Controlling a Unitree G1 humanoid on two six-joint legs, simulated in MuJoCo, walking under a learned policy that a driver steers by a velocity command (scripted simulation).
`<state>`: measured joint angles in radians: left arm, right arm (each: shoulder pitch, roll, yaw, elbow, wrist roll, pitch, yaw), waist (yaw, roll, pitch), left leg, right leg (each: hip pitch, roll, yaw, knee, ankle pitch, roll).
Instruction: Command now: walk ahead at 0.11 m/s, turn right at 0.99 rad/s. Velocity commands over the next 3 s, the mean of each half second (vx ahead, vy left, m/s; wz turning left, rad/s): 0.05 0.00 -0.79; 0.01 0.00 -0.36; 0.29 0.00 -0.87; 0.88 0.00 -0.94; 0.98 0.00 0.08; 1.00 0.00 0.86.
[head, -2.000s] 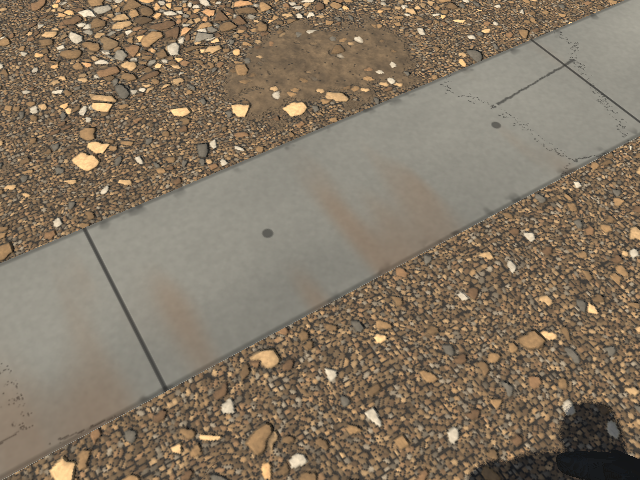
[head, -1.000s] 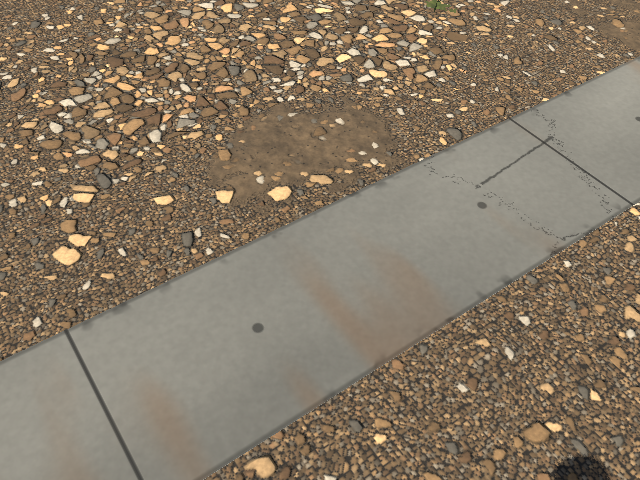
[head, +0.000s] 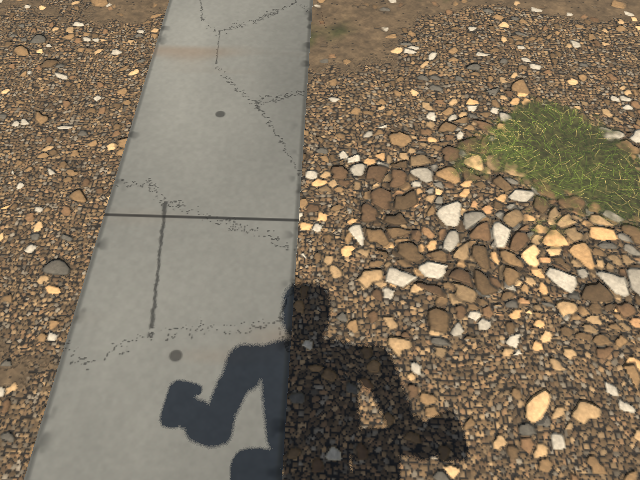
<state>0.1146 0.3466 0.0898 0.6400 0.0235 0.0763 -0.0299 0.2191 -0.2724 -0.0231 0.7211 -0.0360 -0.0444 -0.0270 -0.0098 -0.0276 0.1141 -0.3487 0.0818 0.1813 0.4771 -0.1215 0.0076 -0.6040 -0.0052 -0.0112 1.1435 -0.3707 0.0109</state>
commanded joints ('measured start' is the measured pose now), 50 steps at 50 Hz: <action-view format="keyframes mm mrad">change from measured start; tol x32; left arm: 1 97 5 -6 -72 -5 12 -17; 50 118 116 22 16 -18 -46 33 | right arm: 1 -70 -134 -41 -86 -2 -5 8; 50 -112 -109 -55 -143 26 97 2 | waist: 1 67 193 -214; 7 27 150 -165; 9 24 -342 -117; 30 24 312 -137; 50 6 -76 -80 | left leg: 1 14 257 -91 -158 211 133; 7 20 273 15 14 -196 20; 11 -402 15 -178 712 -495 -116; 27 133 -95 -147 23 -160 12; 31 73 293 -560 -239 102 233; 41 314 166 -297 -41 409 186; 47 -223 -135 -143 469 -519 -27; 50 -242 -78 -243 554 -354 -24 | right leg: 1 212 -54 -3 -171 92 -23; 7 381 12 -96 -508 24 -56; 10 475 -358 638 -828 468 -306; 26 361 -150 380 -707 539 -217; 31 231 109 144 -308 -180 -39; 43 332 74 -23 -601 17 -28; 47 469 -317 630 -831 620 -321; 50 468 -168 444 -804 534 -258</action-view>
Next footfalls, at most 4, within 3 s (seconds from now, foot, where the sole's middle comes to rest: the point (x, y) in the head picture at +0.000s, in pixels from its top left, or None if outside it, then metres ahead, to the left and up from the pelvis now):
0.16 right None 0.10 -0.12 -0.77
0.56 left None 0.15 0.07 -0.77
0.90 right None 0.02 -0.09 -0.77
1.26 left None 0.16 0.05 -0.77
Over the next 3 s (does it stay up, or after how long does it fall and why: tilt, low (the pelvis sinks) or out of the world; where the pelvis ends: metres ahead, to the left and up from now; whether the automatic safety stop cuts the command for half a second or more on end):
stays up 0.16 -1.34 -0.01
